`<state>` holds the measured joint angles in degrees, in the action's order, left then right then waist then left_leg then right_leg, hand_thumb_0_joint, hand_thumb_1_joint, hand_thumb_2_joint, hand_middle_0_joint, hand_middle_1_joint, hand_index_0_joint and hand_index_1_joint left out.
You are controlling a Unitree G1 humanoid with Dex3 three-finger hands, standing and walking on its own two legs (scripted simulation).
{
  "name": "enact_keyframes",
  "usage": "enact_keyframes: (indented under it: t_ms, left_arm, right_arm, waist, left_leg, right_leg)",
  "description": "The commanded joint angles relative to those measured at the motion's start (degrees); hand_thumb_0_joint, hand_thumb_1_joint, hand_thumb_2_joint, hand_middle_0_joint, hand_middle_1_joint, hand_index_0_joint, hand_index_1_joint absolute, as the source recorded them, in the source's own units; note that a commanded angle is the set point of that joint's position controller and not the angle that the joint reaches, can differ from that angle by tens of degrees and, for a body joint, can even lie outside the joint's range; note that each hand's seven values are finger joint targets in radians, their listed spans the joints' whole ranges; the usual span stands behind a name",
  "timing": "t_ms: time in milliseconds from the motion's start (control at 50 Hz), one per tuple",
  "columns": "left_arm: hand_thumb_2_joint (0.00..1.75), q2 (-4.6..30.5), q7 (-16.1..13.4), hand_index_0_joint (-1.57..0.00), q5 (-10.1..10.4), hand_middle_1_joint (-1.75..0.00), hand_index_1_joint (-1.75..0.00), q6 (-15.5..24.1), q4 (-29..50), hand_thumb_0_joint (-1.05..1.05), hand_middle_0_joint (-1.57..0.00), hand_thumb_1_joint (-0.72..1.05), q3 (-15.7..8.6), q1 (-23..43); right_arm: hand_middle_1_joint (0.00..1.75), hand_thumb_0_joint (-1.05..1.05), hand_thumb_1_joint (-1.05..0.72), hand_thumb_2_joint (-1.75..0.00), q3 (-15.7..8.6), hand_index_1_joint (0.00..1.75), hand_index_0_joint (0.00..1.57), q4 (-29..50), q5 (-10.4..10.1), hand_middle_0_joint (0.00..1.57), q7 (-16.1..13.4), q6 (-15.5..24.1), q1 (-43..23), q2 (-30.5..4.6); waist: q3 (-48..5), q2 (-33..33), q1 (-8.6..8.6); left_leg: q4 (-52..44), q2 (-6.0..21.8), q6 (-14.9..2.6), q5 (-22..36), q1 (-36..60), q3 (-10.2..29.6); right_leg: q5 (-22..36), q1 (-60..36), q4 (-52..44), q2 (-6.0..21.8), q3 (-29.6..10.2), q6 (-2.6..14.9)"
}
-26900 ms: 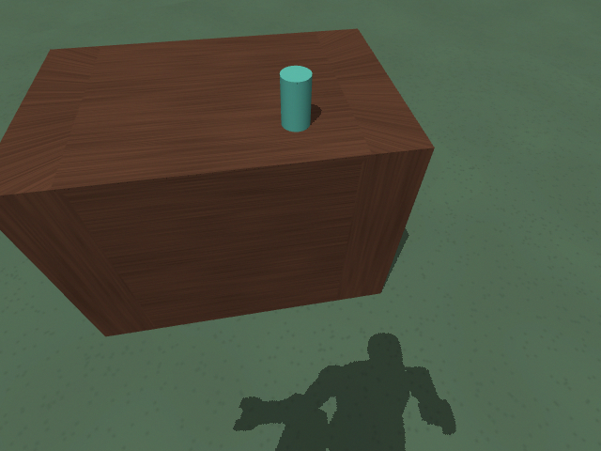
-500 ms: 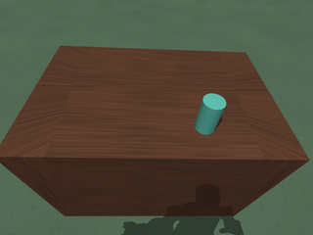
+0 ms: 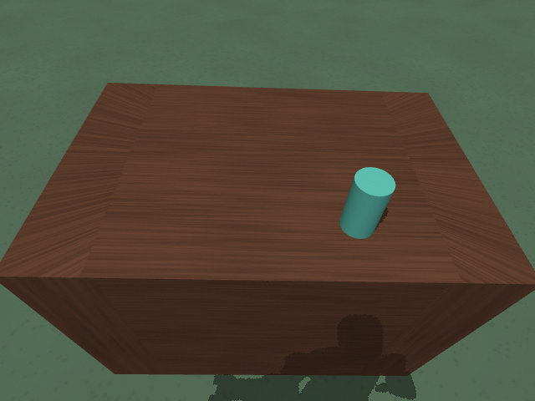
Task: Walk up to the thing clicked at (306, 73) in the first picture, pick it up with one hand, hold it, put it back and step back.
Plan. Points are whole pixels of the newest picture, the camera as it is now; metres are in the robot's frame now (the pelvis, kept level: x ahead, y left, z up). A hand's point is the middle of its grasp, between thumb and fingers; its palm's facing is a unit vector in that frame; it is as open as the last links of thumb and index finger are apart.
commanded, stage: home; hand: right
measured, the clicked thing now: (365, 204) +0.47 -0.18 -0.01
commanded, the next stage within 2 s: stand in 0.08 s
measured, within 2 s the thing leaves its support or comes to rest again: neither
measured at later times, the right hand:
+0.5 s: hand out of the picture +0.07 -0.25 -0.15, palm faces -0.02 +0.93 -0.36, open 12.5 cm
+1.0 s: hand out of the picture +0.07 -0.26 -0.15, palm faces -0.02 +0.93 -0.36, open 7.4 cm
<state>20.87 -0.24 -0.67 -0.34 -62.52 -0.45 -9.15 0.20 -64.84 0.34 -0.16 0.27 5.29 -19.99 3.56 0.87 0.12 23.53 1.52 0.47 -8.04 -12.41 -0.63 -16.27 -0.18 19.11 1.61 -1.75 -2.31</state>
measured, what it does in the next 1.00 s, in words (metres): stands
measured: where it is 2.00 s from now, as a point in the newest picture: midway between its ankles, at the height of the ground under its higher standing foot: outside the picture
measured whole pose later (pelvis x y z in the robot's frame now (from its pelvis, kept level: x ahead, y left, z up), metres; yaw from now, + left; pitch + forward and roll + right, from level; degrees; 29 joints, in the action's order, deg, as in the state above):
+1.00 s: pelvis +0.00 +0.00 +0.00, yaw +1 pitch -3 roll -1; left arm 20.5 -0.2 -0.6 -0.3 -62.0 -0.7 -10.2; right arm -0.5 -65.2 0.3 0.0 0.1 6.1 -19.9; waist 3.9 0.4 0.2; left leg 22.9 1.3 0.7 -7.3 -12.3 0.6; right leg -16.1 -0.7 18.8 1.5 -0.5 -2.1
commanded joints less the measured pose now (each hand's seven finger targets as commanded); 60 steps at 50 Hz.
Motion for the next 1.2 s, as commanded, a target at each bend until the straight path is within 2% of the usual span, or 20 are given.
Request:
enact_keyframes:
  t_ms: [0,80,120,160,200,220,260,340,400,480,520,580,680,760,820,920,1060,1100,1140,1180]
  left_arm:
    - [0.9,11.62,-0.67,-0.2,-0.33,-0.3,-0.3,1.04,3.27,0.0,-0.2,0.9,-2.62,0.81]
    - [0.9,11.51,-0.53,-0.2,-0.33,-0.3,-0.3,0.88,3.01,0.0,-0.2,0.9,-2.62,0.75]
    - [0.9,11.58,-0.41,-0.2,-0.36,-0.3,-0.3,0.94,3.14,0.0,-0.2,0.9,-2.76,0.42]
    - [0.9,11.54,-0.4,-0.2,-0.4,-0.3,-0.3,0.93,3.04,0.0,-0.2,0.9,-2.77,0.05]
    - [0.9,11.38,-0.36,-0.2,-0.41,-0.3,-0.3,0.97,3.04,0.0,-0.2,0.9,-2.85,-0.27]
    - [0.9,11.54,-0.34,-0.2,-0.46,-0.3,-0.3,0.98,3.14,0.0,-0.2,0.9,-2.87,0.12]
    - [0.9,11.41,-0.37,-0.2,-0.37,-0.3,-0.3,1.08,2.96,0.0,-0.2,0.9,-2.82,-0.4]
    - [0.9,11.62,-0.52,-0.2,-0.14,-0.3,-0.3,1.4,3.56,0.0,-0.2,0.9,-2.79,0.05]
    - [0.9,11.4,-0.64,-0.2,-0.09,-0.3,-0.3,1.25,3.49,0.0,-0.2,0.9,-2.75,-0.56]
    - [0.9,11.47,-0.65,-0.2,-0.29,-0.3,-0.3,1.0,3.38,0.0,-0.2,0.9,-2.64,-0.37]
    - [0.9,11.48,-0.61,-0.2,-0.34,-0.3,-0.3,0.88,3.23,0.0,-0.2,0.9,-2.7,-0.33]
    - [0.9,11.8,-0.59,-0.2,-0.33,-0.3,-0.3,1.03,3.51,0.0,-0.2,0.9,-2.91,-0.34]
    - [0.9,11.49,-0.43,-0.2,-0.22,-0.3,-0.3,1.1,3.58,0.0,-0.2,0.9,-3.04,-0.66]
    - [0.9,11.5,-0.41,-0.2,-0.22,-0.3,-0.3,1.27,3.94,0.0,-0.2,0.9,-3.11,-0.29]
    - [0.9,11.48,-0.54,-0.2,0.0,-0.3,-0.3,1.44,4.17,0.0,-0.2,0.9,-3.0,-0.4]
    - [0.9,11.64,-0.67,-0.2,-0.01,-0.3,-0.3,1.23,4.13,0.0,-0.2,0.9,-2.93,0.1]
    - [0.9,11.67,-0.43,-0.2,-0.31,-0.3,-0.3,1.14,3.96,0.0,-0.2,0.9,-2.98,-0.28]
    - [0.9,11.89,-0.46,-0.2,-0.32,-0.3,-0.3,1.18,4.05,0.0,-0.2,0.9,-3.11,0.04]
    - [0.9,11.76,-0.38,-0.2,-0.32,-0.3,-0.3,1.15,3.95,0.0,-0.2,0.9,-3.08,-0.17]
    - [0.9,11.43,-0.32,-0.2,-0.27,-0.3,-0.3,1.15,3.9,0.0,-0.2,0.9,-2.97,-0.41]
  right_arm:
    - [0.05,0.0,0.57,-0.05,-2.85,0.05,0.05,3.03,-0.05,0.05,-0.59,0.97,-1.68,-13.02]
    - [0.05,0.0,0.56,-0.05,-3.1,0.05,0.05,3.02,-0.04,0.05,-0.42,0.8,-1.96,-13.0]
    - [0.05,0.0,0.55,-0.06,-3.28,0.05,0.05,3.08,0.02,0.05,-0.42,0.95,-2.15,-13.07]
    - [0.05,0.0,0.56,-0.05,-3.28,0.05,0.05,3.04,-0.06,0.05,-0.42,0.98,-2.15,-12.95]
    - [0.21,0.0,0.4,-0.21,-3.4,0.21,0.2,3.06,-0.03,0.2,-0.39,0.94,-2.26,-13.21]
    - [0.29,0.0,0.32,-0.29,-3.35,0.29,0.2,3.07,-0.05,0.2,-0.41,0.98,-2.16,-12.84]
    - [0.3,0.0,0.16,-0.45,-3.44,0.3,0.2,3.04,-0.06,0.2,-0.39,0.99,-2.58,-13.05]
    - [0.3,0.0,-0.16,-0.77,-3.23,0.3,0.2,2.91,-0.12,0.2,-0.43,1.22,-1.45,-12.43]
    - [0.3,0.0,-0.4,-0.9,-3.14,0.3,0.2,2.77,-0.1,0.2,-0.59,1.24,-0.71,-12.71]
    - [0.3,0.0,-0.72,-0.9,-3.06,0.3,0.2,2.82,-0.13,0.2,-0.57,0.95,-1.34,-12.61]
    - [0.3,0.0,-0.88,-0.9,-3.15,0.3,0.2,2.64,-0.12,0.2,-0.47,0.78,-1.22,-12.92]
    - [0.3,0.0,-0.9,-0.9,-3.5,0.3,0.2,3.02,-0.01,0.2,-0.38,0.84,-1.9,-13.15]
    - [0.3,0.0,-0.9,-0.9,-3.54,0.3,0.2,2.99,-0.08,0.2,-0.23,1.02,-1.54,-12.97]
    - [0.3,0.0,-0.9,-0.9,-3.48,0.3,0.2,3.32,-0.1,0.2,-0.33,1.24,-1.47,-12.41]
    - [0.3,0.0,-0.9,-0.9,-3.35,0.3,0.2,3.4,-0.04,0.2,-0.39,1.33,-1.57,-12.2]
    - [0.3,0.0,-0.9,-0.9,-3.2,0.3,0.2,3.31,-0.06,0.2,-0.46,1.05,-1.48,-12.12]
    - [0.3,0.0,-0.9,-0.9,-3.33,0.3,0.2,3.32,-0.09,0.2,-0.27,0.86,-1.19,-12.87]
    - [0.3,0.0,-0.9,-0.9,-3.31,0.3,0.2,3.4,0.0,0.2,-0.22,0.93,-1.3,-12.48]
    - [0.3,0.0,-0.9,-0.9,-3.42,0.3,0.2,3.49,-0.04,0.2,-0.27,0.91,-1.28,-12.62]
    - [0.3,0.0,-0.9,-0.9,-3.42,0.3,0.2,3.52,-0.01,0.2,-0.22,1.01,-1.42,-12.39]
  waist:
    - [-3.92,-1.27,0.55]
    - [-1.36,-1.4,0.75]
    - [-3.06,-2.06,0.54]
    - [-2.52,-2.49,0.64]
    - [-3.42,-2.56,0.25]
    - [-3.08,-2.12,0.56]
    - [-2.72,-1.42,0.25]
    - [-6.04,-0.53,0.53]
    - [-7.04,-1.32,0.41]
    - [-3.72,-0.48,0.4]
    - [-0.85,-1.02,0.65]
    - [-1.65,-0.93,0.33]
    - [-1.75,-1.97,0.34]
    - [-4.2,-1.71,0.29]
    - [-5.48,-0.93,0.18]
    - [-4.27,-0.24,0.33]
    - [-1.48,-1.26,0.54]
    - [-2.14,-1.33,0.47]
    - [-1.68,-1.48,0.45]
    - [-1.69,-0.96,0.28]
  left_leg:
    - [-2.78,5.46,-1.9,8.43,8.56,5.97]
    - [-4.86,5.27,-1.8,0.91,6.01,6.83]
    - [-4.71,5.2,-1.88,2.41,7.55,6.71]
    - [-5.44,5.32,-1.83,0.1,7.09,7.34]
    - [-5.51,5.44,-1.95,-0.04,7.31,7.55]
    - [-5.75,5.28,-1.77,0.45,6.81,7.58]
    - [-5.42,5.31,-1.96,0.47,6.42,7.72]
    - [-2.1,5.2,-2.08,13.05,9.19,6.04]
    - [-1.99,5.58,-2.19,15.64,9.72,6.15]
    - [-3.04,5.28,-2.04,8.83,7.96,6.42]
    - [-4.9,4.96,-1.79,1.57,5.84,7.09]
    - [-4.11,5.02,-2.02,2.92,6.76,7.1]
    - [-5.42,5.02,-1.8,1.08,5.99,7.93]
    - [-3.83,5.02,-1.77,6.6,8.2,7.13]
    - [-1.85,5.25,-2.06,13.63,9.06,6.24]
    - [-1.77,5.22,-2.03,12.06,8.0,6.12]
    - [-4.38,4.84,-1.71,1.81,6.64,7.28]
    - [-4.05,4.9,-1.82,4.11,6.31,7.27]
    - [-4.57,4.92,-1.84,1.88,5.83,7.53]
    - [-4.39,4.93,-1.8,2.97,6.05,7.47]
  right_leg:
    - [9.44,7.62,-4.28,5.25,-2.47,2.84]
    - [3.36,8.87,-5.04,4.88,-2.3,3.17]
    - [4.89,8.56,-4.77,4.97,-2.31,3.33]
    - [3.51,8.88,-4.67,4.67,-2.11,3.29]
    - [3.9,8.0,-4.48,4.81,-2.0,3.35]
    - [4.06,8.27,-4.4,4.77,-2.05,3.26]
    - [3.86,8.08,-4.74,5.06,-2.36,3.32]
    - [13.44,6.16,-4.04,5.84,-2.41,2.86]
    - [14.07,4.8,-3.12,5.49,-1.75,2.6]
    - [9.0,7.17,-4.28,5.49,-1.7,2.91]
    - [3.28,8.72,-5.04,5.18,-1.88,3.14]
    - [4.22,8.79,-5.22,5.34,-1.93,3.3]
    - [3.33,8.08,-4.85,5.05,-1.79,3.41]
    - [6.86,7.25,-4.62,5.37,-1.96,3.28]
    - [12.64,6.06,-4.07,5.75,-2.0,2.89]
    - [11.82,6.36,-4.29,5.83,-1.87,2.81]
    - [3.36,8.71,-5.7,5.35,-2.01,3.29]
    - [4.74,7.81,-5.17,5.43,-1.89,3.33]
    - [2.52,8.13,-5.44,5.28,-1.87,3.34]
    - [2.72,8.52,-5.4,5.33,-1.74,3.38]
